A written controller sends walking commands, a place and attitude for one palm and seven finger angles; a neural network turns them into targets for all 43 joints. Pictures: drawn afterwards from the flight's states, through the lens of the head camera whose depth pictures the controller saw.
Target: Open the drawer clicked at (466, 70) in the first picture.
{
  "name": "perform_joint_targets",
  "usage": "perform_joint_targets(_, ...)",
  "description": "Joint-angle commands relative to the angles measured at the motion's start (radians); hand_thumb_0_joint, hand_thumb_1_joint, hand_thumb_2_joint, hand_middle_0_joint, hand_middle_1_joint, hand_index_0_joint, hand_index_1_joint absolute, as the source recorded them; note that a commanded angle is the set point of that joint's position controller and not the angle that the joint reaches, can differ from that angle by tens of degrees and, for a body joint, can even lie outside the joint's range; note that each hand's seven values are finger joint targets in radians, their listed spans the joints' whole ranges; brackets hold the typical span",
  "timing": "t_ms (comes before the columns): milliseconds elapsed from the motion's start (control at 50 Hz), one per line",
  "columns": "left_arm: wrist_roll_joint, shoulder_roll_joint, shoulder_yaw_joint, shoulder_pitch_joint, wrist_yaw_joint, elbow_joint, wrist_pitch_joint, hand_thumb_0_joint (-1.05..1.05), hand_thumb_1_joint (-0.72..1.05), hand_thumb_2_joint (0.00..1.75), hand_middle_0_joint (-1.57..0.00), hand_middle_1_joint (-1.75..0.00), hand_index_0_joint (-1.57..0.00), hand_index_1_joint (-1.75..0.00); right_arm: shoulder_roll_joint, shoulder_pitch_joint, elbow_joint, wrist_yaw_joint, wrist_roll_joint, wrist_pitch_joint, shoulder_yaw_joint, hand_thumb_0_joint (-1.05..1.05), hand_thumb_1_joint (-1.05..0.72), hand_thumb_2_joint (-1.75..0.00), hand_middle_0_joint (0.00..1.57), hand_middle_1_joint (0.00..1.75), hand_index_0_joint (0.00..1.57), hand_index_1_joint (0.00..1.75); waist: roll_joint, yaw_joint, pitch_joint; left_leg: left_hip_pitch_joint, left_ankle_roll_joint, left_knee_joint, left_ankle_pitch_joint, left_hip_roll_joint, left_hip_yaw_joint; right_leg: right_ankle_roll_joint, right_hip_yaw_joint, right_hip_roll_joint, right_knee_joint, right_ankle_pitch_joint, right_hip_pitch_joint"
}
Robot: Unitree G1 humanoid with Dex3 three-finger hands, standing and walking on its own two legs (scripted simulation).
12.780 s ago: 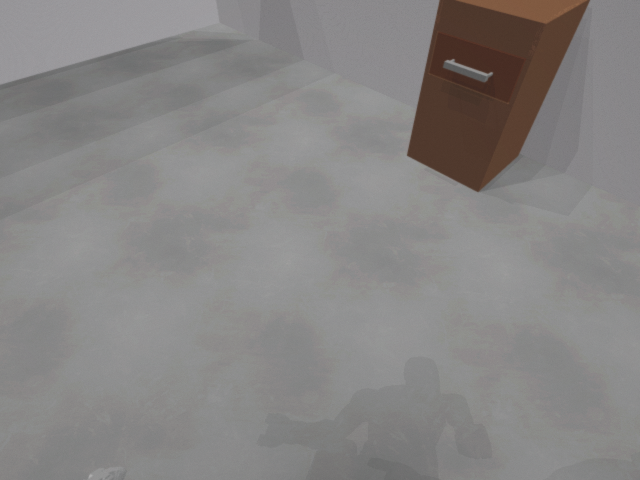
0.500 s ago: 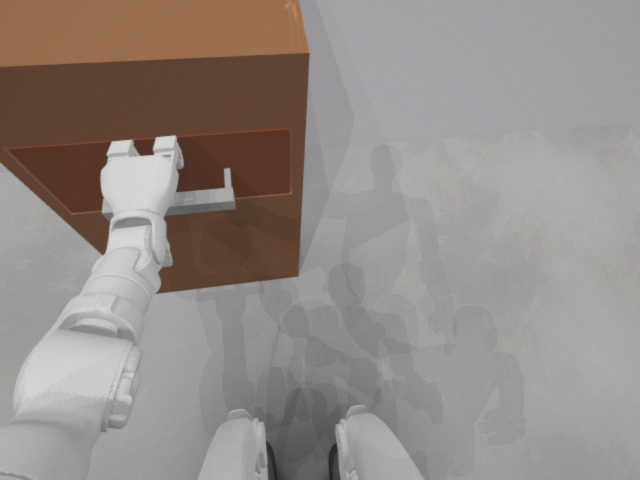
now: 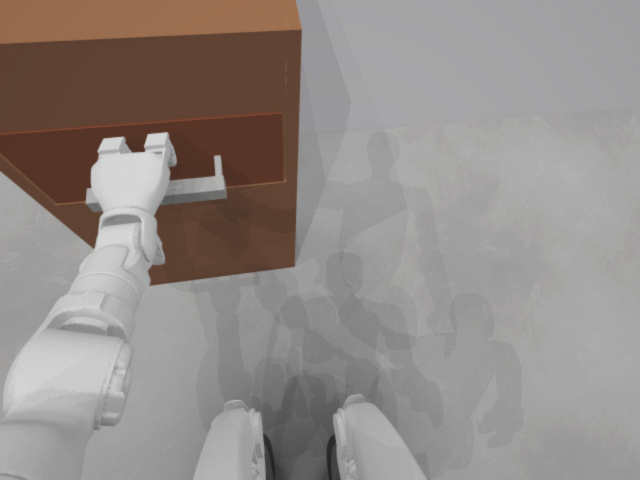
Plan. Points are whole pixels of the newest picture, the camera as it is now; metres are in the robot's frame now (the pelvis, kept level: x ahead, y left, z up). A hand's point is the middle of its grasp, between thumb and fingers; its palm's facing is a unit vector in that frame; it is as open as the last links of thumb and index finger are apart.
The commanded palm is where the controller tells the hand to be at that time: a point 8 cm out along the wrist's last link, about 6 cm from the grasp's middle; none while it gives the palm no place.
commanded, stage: lower the fingers behind the handle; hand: left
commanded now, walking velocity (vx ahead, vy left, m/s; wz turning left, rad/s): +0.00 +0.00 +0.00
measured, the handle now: (159, 180) +0.55 +0.20 -0.09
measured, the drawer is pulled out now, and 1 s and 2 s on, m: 0.00 0.00 0.00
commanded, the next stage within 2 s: close the thumb around the handle in 1.26 s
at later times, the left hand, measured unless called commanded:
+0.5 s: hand (151, 212) +0.50 +0.20 -0.08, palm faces -0.05 -0.03 -1.00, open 13.8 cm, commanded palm +0.49 +0.18 -0.03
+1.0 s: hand (160, 217) +0.50 +0.20 -0.11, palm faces -0.04 +0.00 -1.00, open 13.8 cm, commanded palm +0.49 +0.17 -0.06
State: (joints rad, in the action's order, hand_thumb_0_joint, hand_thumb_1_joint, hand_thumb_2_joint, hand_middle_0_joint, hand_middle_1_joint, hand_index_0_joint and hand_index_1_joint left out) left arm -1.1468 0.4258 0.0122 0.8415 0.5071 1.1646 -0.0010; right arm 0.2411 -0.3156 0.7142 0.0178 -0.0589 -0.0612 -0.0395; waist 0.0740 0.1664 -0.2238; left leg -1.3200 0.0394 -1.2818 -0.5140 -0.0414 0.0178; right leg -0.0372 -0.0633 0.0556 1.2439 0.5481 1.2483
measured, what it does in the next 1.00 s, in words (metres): lowers itself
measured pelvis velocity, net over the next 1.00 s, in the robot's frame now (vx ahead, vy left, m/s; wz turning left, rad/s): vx -0.02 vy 0.00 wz -0.02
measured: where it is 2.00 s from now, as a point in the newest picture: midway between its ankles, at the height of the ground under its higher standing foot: outside the picture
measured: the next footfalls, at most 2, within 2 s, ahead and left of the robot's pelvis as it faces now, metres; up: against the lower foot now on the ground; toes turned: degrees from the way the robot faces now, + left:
none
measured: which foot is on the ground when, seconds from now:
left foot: down 0.00-1.00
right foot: down 0.00-1.00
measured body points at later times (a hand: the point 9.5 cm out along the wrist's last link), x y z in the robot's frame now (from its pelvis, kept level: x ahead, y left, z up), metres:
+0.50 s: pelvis -0.01 +0.01 -0.03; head +0.16 +0.03 +0.39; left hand +0.49 +0.20 -0.03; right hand +0.01 -0.26 -0.15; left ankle +0.03 +0.10 -0.61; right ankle +0.01 -0.10 -0.61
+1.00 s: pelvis -0.02 +0.00 -0.05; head +0.17 +0.02 +0.36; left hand +0.50 +0.20 -0.05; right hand +0.00 -0.26 -0.18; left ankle +0.03 +0.10 -0.61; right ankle +0.01 -0.10 -0.61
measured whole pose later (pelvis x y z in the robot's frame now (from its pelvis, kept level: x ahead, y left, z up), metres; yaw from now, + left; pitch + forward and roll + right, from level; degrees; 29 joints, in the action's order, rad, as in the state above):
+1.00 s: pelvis -0.02 +0.00 -0.05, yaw -1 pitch +36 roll -5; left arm -1.16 0.45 0.01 0.92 0.56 1.18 0.03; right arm 0.23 -0.28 0.72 0.04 -0.07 -0.04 -0.03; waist 0.08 0.17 -0.23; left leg -1.56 0.05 -1.50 -0.56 -0.05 0.00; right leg -0.04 -0.08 0.05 1.45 0.60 1.48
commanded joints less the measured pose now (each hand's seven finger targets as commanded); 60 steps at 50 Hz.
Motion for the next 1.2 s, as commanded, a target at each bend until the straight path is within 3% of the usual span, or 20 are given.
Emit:
perform_joint_targets(0,-0.008,0.241,-0.066,0.409,0.075,-0.202,-0.004,0.00,-0.50,0.30,-0.30,-1.20,-0.30,-1.20,0.166,-0.157,-0.032,-0.003,-0.006,0.011,-0.058,0.00,-0.90,-0.90,0.20,0.30,0.20,0.30,0.066,0.012,-0.528,0.421,0.013,0.071,0.378,0.028,-0.050,0.001,0.032,0.015,-0.126,-0.369,-0.196)
perform_joint_targets(20,-0.010,0.221,-0.054,0.401,0.080,-0.198,-0.001,0.00,-0.50,0.30,-0.30,-1.20,-0.30,-1.20,0.165,-0.156,-0.034,-0.001,-0.006,0.011,-0.061,0.00,-0.90,-0.90,0.20,0.30,0.20,0.30,0.076,0.013,-0.547,0.425,0.014,0.061,0.380,0.029,-0.047,0.002,0.034,0.017,-0.124,-0.371,-0.187)
perform_joint_targets(120,-0.003,0.239,-0.057,0.432,0.082,-0.189,0.013,0.00,-0.50,0.30,-0.30,-1.20,-0.30,-1.20,0.172,-0.162,-0.021,0.001,-0.006,0.015,-0.060,0.00,-0.90,-0.90,0.20,0.30,0.20,0.30,0.074,0.028,-0.557,0.425,0.012,0.046,0.373,0.024,-0.059,0.004,0.025,0.017,-0.108,-0.352,-0.156)
perform_joint_targets(160,-0.001,0.211,-0.040,0.429,0.074,-0.211,0.009,0.00,-0.50,0.30,-0.30,-1.20,-0.30,-1.20,0.170,-0.161,-0.022,0.003,-0.006,0.016,-0.064,0.00,-0.90,-0.90,0.20,0.30,0.20,0.30,0.094,0.025,-0.587,0.458,0.010,0.041,0.392,0.021,-0.066,0.002,0.021,0.018,-0.099,-0.351,-0.138)
perform_joint_targets(280,-0.003,0.169,-0.005,0.442,0.061,-0.179,0.006,0.00,-0.50,0.30,-0.30,-1.20,-0.30,-1.20,0.169,-0.160,-0.013,0.003,-0.009,0.013,-0.062,0.00,-0.90,-0.90,0.20,0.30,0.20,0.30,0.096,0.039,-0.526,0.449,0.006,0.029,0.364,0.015,-0.085,-0.002,0.008,0.020,-0.085,-0.289,-0.050)
perform_joint_targets(320,-0.005,0.182,-0.021,0.436,0.063,-0.181,0.000,0.00,-0.50,0.30,-0.30,-1.20,-0.30,-1.20,0.171,-0.162,-0.016,0.003,-0.009,0.012,-0.062,0.00,-0.90,-0.90,0.20,0.30,0.20,0.30,0.105,0.033,-0.551,0.460,0.004,0.023,0.377,0.013,-0.092,-0.003,0.005,0.019,-0.069,-0.288,-0.037)
perform_joint_targets(420,-0.019,0.224,-0.049,0.437,0.082,-0.150,0.009,0.00,-0.50,0.30,-0.30,-1.20,-0.30,-1.20,0.174,-0.152,-0.024,0.005,-0.013,0.010,-0.051,0.00,-0.90,-0.90,0.20,0.30,0.20,0.30,0.087,0.029,-0.526,0.385,0.006,0.002,0.344,0.014,-0.088,-0.004,0.004,0.019,-0.043,-0.269,-0.025)
perform_joint_targets(460,-0.025,0.212,-0.043,0.444,0.091,-0.159,0.013,0.00,-0.50,0.30,-0.30,-1.20,-0.30,-1.20,0.172,-0.148,-0.026,0.008,-0.013,0.012,-0.053,0.00,-0.90,-0.90,0.20,0.30,0.20,0.30,0.122,0.027,-0.531,0.396,0.002,-0.004,0.347,0.012,-0.090,-0.006,0.002,0.019,-0.036,-0.262,-0.001)
perform_joint_targets(500,-0.019,0.204,-0.041,0.438,0.091,-0.135,0.024,0.00,-0.50,0.30,-0.30,-1.20,-0.30,-1.20,0.173,-0.148,-0.026,0.011,-0.014,0.015,-0.053,0.00,-0.90,-0.90,0.20,0.30,0.20,0.30,0.085,0.035,-0.530,0.381,0.004,-0.011,0.342,0.010,-0.096,-0.003,0.000,0.019,-0.027,-0.261,-0.001)
perform_joint_targets(520,-0.016,0.213,-0.042,0.457,0.092,-0.153,0.024,0.00,-0.50,0.30,-0.30,-1.20,-0.30,-1.20,0.175,-0.148,-0.029,0.011,-0.013,0.016,-0.051,0.00,-0.90,-0.90,0.20,0.30,0.20,0.30,0.114,0.034,-0.541,0.377,0.005,-0.016,0.333,0.011,-0.089,-0.002,0.002,0.019,-0.025,-0.256,0.002)
perform_joint_targets(580,-0.010,0.237,-0.059,0.441,0.085,-0.165,0.025,0.00,-0.50,0.30,-0.30,-1.20,-0.30,-1.20,0.175,-0.151,-0.030,0.012,-0.012,0.019,-0.050,0.00,-0.90,-0.90,0.20,0.30,0.20,0.30,0.096,0.027,-0.579,0.362,0.008,-0.032,0.336,0.012,-0.085,-0.002,0.006,0.020,-0.016,-0.271,-0.024)
perform_joint_targets(700,-0.011,0.192,-0.036,0.448,0.078,-0.207,0.009,0.00,-0.50,0.30,-0.30,-1.20,-0.30,-1.20,0.169,-0.152,-0.019,0.013,-0.014,0.022,-0.058,0.00,-0.90,-0.90,0.20,0.30,0.20,0.30,0.139,0.030,-0.593,0.412,-0.002,-0.044,0.377,0.002,-0.105,-0.005,-0.003,0.019,0.011,-0.273,0.039)
perform_joint_targets(740,-0.016,0.181,-0.022,0.448,0.083,-0.178,0.013,0.00,-0.50,0.30,-0.30,-1.20,-0.30,-1.20,0.172,-0.157,-0.014,0.012,-0.013,0.021,-0.057,0.00,-0.90,-0.90,0.20,0.30,0.20,0.30,0.108,0.041,-0.566,0.380,0.001,-0.050,0.339,0.002,-0.109,-0.004,-0.005,0.020,0.011,-0.246,0.058)
perform_joint_targets(820,-0.019,0.207,-0.045,0.458,0.095,-0.188,0.013,0.00,-0.50,0.30,-0.30,-1.20,-0.30,-1.20,0.173,-0.156,-0.013,0.014,-0.017,0.024,-0.055,0.00,-0.90,-0.90,0.20,0.30,0.20,0.30,0.121,0.032,-0.587,0.365,0.002,-0.062,0.333,0.003,-0.104,-0.006,-0.001,0.019,0.024,-0.244,0.056)
perform_joint_targets(860,-0.017,0.201,-0.033,0.455,0.099,-0.155,0.026,0.00,-0.50,0.30,-0.30,-1.20,-0.30,-1.20,0.171,-0.152,-0.012,0.016,-0.016,0.025,-0.049,0.00,-0.90,-0.90,0.20,0.30,0.20,0.30,0.094,0.042,-0.544,0.305,0.008,-0.068,0.296,0.009,-0.088,-0.003,0.003,0.021,0.016,-0.234,0.041)
perform_joint_targets(920,-0.020,0.211,-0.028,0.507,0.099,-0.171,0.036,0.00,-0.50,0.30,-0.30,-1.20,-0.30,-1.20,0.174,-0.153,-0.013,0.013,-0.014,0.032,-0.048,0.00,-0.90,-0.90,0.20,0.30,0.20,0.30,0.124,0.048,-0.573,0.320,0.006,-0.068,0.283,0.008,-0.096,-0.003,0.002,0.019,0.023,-0.220,0.058)
perform_joint_targets(1020,-0.004,0.216,-0.036,0.467,0.074,-0.173,0.046,0.00,-0.50,0.30,-0.30,-1.20,-0.30,-1.20,0.170,-0.155,-0.023,0.013,-0.009,0.033,-0.047,0.00,-0.90,-0.90,0.20,0.30,0.20,0.30,0.108,0.038,-0.610,0.317,0.010,-0.077,0.317,0.011,-0.084,-0.001,0.008,0.020,0.022,-0.267,0.004)
perform_joint_targets(1080,-0.008,0.254,-0.051,0.466,0.066,-0.156,0.050,0.00,-0.50,0.30,-0.30,-1.20,-0.30,-1.20,0.169,-0.152,-0.023,0.008,-0.006,0.033,-0.038,0.00,-0.90,-0.90,0.20,0.30,0.20,0.30,0.079,0.040,-0.560,0.237,0.018,-0.085,0.268,0.014,-0.063,0.003,0.020,0.020,0.013,-0.255,-0.025)
perform_joint_targets(1140,-0.007,0.287,-0.072,0.463,0.061,-0.181,0.040,0.00,-0.50,0.30,-0.30,-1.20,-0.30,-1.20,0.168,-0.149,-0.029,0.004,-0.005,0.038,-0.035,0.00,-0.90,-0.90,0.20,0.30,0.20,0.30,0.084,0.027,-0.593,0.216,0.021,-0.093,0.265,0.018,-0.053,0.003,0.032,0.019,0.017,-0.278,-0.063)
perform_joint_targets(1180,-0.007,0.252,-0.051,0.449,0.059,-0.189,0.035,0.00,-0.50,0.30,-0.30,-1.20,-0.30,-1.20,0.164,-0.150,-0.030,0.004,-0.005,0.039,-0.039,0.00,-0.90,-0.90,0.20,0.30,0.20,0.30,0.095,0.032,-0.594,0.233,0.019,-0.094,0.288,0.017,-0.054,0.004,0.030,0.019,0.018,-0.300,-0.056)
